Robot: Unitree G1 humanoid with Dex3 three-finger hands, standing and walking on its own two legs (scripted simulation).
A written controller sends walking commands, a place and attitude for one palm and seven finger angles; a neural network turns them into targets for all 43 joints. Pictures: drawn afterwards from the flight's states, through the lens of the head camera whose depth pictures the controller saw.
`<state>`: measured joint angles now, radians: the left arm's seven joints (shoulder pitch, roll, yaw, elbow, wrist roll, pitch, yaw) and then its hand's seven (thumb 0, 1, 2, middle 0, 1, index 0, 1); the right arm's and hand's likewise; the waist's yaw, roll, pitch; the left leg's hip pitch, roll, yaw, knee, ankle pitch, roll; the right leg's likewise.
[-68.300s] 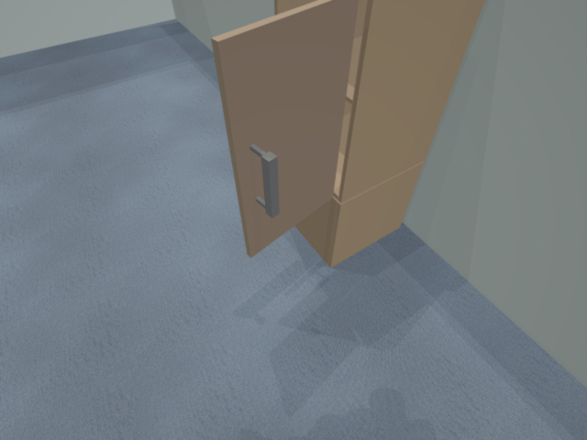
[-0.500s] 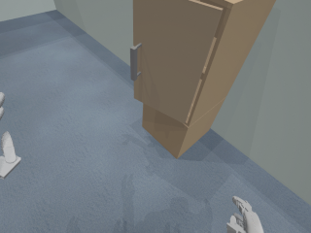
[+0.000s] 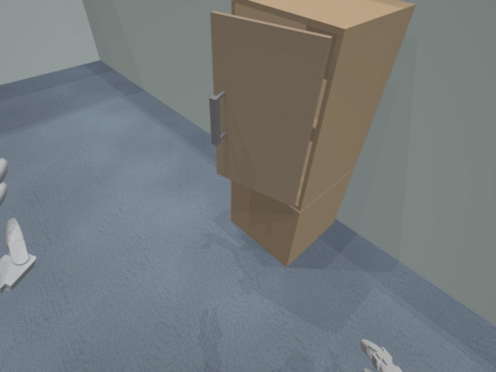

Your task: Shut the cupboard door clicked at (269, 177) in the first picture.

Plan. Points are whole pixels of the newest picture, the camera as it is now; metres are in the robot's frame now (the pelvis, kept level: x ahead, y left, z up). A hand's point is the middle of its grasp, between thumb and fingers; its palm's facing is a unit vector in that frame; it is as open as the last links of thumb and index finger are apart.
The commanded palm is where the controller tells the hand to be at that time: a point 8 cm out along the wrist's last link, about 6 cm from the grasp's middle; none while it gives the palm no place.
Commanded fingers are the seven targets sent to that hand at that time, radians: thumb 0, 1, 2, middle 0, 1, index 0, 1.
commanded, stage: stop stepping back and stand still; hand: left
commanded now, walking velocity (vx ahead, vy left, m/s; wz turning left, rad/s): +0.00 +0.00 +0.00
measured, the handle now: (219, 118) +0.89 +0.11 -0.05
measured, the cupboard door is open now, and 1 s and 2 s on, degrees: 15 15 15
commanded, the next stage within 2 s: let the arm hang, fingers relaxed in 0.52 s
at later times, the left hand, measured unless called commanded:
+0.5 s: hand (6, 256) +0.21 +0.30 +0.17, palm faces +0.43 -0.80 -0.42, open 7.4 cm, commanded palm +0.15 +0.33 +0.18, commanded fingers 0.00 0.90 0.90 -0.20 -0.30 -0.20 -0.30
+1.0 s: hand out of the picture +0.00 +0.22 -0.18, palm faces +0.00 -0.99 -0.16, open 7.1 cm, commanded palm none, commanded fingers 0.00 0.90 0.90 -0.20 -0.30 -0.20 -0.30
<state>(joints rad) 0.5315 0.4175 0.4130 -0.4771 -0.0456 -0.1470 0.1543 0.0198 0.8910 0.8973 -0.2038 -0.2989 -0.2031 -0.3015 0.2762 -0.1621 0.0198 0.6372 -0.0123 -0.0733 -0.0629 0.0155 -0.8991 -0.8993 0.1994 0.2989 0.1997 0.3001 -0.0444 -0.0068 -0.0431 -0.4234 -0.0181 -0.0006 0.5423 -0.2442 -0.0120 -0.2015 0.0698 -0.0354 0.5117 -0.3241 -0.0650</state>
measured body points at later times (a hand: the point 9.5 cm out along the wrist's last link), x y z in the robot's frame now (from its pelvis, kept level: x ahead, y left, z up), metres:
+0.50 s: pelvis +0.01 +0.03 +0.01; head +0.01 +0.04 +0.46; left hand +0.18 +0.33 +0.19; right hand +0.18 -0.19 -0.07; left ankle +0.04 +0.15 -0.73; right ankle +0.00 -0.08 -0.73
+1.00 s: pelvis -0.01 +0.04 +0.00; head +0.01 +0.07 +0.45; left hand +0.00 +0.27 -0.16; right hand +0.03 -0.23 -0.13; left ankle +0.04 +0.15 -0.73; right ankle -0.01 -0.08 -0.73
